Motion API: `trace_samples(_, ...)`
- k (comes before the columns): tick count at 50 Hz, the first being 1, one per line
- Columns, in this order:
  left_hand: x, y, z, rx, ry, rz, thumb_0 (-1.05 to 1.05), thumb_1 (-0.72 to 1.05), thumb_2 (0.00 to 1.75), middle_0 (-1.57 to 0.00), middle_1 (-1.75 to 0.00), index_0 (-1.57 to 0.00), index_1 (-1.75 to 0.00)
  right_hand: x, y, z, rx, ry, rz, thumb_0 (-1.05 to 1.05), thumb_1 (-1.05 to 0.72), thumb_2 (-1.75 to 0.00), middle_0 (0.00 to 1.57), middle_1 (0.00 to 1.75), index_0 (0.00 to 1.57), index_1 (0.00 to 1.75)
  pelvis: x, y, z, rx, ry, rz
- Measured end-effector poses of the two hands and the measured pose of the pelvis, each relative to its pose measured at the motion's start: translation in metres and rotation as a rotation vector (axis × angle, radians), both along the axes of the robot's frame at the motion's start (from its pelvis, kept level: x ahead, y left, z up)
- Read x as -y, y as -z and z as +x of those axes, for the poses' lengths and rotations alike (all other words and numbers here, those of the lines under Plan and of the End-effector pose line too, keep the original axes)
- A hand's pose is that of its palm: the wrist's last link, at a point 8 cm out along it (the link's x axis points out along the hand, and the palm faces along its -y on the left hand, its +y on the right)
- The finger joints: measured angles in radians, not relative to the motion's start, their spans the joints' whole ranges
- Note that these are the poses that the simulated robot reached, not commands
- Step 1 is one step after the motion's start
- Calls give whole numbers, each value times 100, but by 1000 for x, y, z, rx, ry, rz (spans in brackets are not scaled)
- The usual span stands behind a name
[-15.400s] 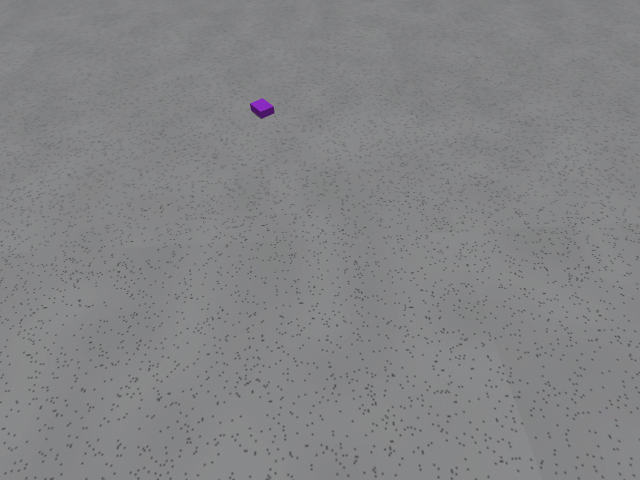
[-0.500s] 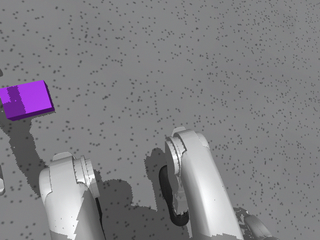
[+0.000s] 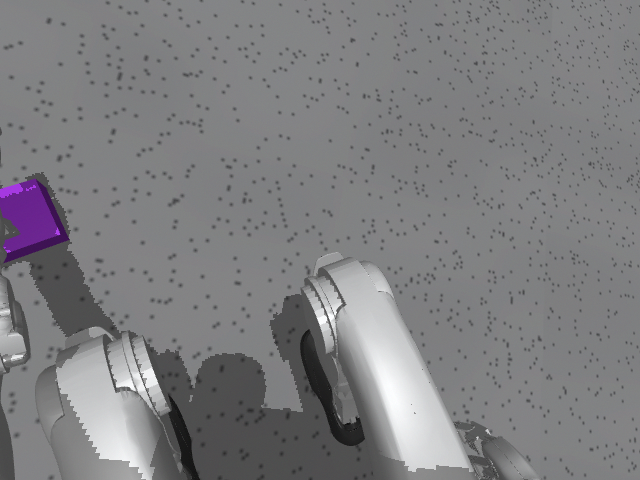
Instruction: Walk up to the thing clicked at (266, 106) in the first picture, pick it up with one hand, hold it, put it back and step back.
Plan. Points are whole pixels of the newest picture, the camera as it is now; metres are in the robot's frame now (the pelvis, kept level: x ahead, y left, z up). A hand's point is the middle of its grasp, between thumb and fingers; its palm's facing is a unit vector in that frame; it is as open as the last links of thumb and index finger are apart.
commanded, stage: approach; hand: left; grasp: from above
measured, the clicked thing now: (8, 224) +0.49 +0.30 -0.30
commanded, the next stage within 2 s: close in in 0.10 s
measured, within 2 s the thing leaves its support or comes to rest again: neither
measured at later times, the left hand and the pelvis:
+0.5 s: hand out of the picture +0.47 +0.31 -0.20, palm faces -0.45 -0.13 -0.89, open 13.0 cm; pelvis +0.00 +0.00 +0.00, yaw +0 degrees
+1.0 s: hand out of the picture +0.47 +0.30 -0.25, palm faces -0.45 -0.15 -0.88, open 14.0 cm; pelvis +0.00 +0.01 -0.02, yaw -3 degrees
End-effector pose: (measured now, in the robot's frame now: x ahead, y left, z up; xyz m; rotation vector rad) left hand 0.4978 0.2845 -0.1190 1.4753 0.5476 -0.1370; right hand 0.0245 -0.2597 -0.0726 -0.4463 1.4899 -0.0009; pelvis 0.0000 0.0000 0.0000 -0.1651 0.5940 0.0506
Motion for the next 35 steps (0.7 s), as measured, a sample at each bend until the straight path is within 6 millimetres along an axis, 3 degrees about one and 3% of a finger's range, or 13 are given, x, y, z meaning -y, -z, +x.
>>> trace_samples(7, -28, 4, -20, -59, -30, 7, 0, -38, 89, -24, -86, -24, -87, 0, 8, 2, -19, -11, 15, 0, -90, -89, 20, 30, 20, 30, 2, 1, -1, 11, -4, 6)
trace_samples(13, -42, 2, -24, -57, 7, 0, 0, -38, 90, -25, -87, -24, -88, 4, 9, 16, -19, -53, -3, 0, -90, -89, 20, 30, 20, 30, 1, 3, 0, 16, -14, 1)
trace_samples(23, -28, 17, -23, -39, 54, -42, 0, -38, 94, -22, -91, -22, -92, 7, -3, 35, 32, -109, -46, 0, -90, -89, 20, 30, 20, 30, -1, 3, 0, 27, -13, -17)
trace_samples(35, -18, 47, -22, -41, 23, -28, 0, -42, 95, -19, -89, -18, -90, -2, -5, 11, -8, -122, -28, 0, -90, -89, 20, 30, 20, 30, -3, 10, -2, 41, 3, -26)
